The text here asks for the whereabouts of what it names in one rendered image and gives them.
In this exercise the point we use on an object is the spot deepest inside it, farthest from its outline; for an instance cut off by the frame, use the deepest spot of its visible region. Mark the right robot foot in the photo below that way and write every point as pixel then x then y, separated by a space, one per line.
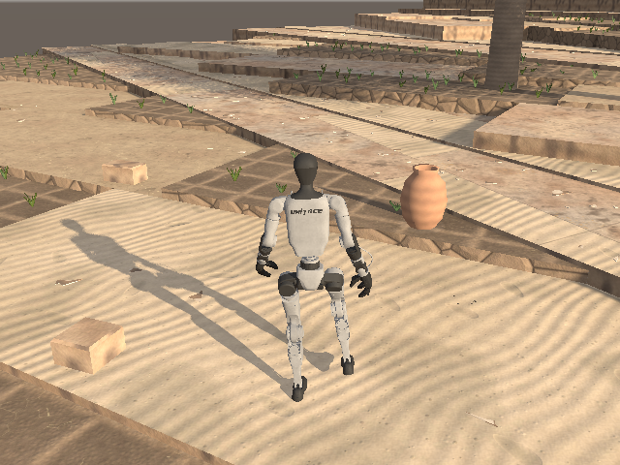
pixel 348 367

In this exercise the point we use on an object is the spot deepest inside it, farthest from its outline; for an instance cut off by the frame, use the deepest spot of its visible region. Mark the right robot hand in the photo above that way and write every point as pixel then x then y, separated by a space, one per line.
pixel 366 282

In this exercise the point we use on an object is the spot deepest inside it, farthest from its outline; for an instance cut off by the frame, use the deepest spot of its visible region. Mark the humanoid robot head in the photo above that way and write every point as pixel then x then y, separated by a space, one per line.
pixel 305 167

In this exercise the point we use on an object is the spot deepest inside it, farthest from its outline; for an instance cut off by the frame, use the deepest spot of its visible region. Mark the robot left forearm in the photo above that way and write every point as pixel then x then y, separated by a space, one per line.
pixel 264 252

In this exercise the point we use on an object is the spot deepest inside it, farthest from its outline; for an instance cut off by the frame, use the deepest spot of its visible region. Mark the robot right forearm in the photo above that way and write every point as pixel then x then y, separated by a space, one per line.
pixel 357 258

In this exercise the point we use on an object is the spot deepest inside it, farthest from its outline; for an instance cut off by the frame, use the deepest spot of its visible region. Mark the left robot hand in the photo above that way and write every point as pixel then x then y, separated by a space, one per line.
pixel 260 268

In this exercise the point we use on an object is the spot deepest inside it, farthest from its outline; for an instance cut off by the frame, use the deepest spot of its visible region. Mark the robot right upper arm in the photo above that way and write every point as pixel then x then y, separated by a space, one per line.
pixel 343 221

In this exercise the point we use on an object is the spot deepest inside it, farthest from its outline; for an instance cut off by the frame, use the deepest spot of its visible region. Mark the robot left upper arm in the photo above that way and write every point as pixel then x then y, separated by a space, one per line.
pixel 276 206

